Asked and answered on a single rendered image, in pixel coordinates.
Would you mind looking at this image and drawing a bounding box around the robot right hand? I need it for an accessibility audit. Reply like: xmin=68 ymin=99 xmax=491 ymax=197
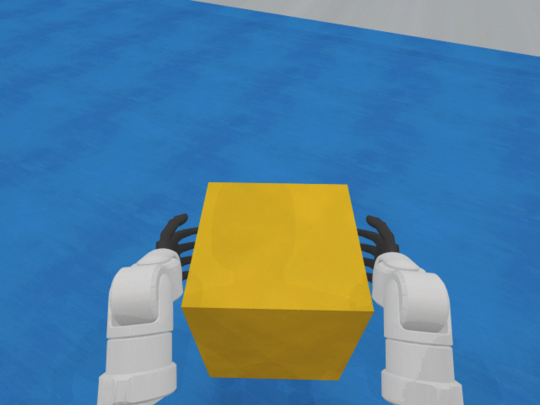
xmin=357 ymin=215 xmax=400 ymax=283

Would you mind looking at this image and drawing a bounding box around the robot right forearm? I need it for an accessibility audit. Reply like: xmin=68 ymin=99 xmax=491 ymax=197
xmin=372 ymin=252 xmax=464 ymax=405

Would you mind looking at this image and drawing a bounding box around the robot left forearm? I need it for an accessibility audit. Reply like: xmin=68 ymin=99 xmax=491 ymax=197
xmin=97 ymin=248 xmax=183 ymax=405

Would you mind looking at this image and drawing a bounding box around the robot left hand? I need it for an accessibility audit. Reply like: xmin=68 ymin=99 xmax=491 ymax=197
xmin=155 ymin=213 xmax=198 ymax=281

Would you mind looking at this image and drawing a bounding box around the carton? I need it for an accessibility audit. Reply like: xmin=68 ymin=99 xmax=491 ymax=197
xmin=181 ymin=182 xmax=374 ymax=381

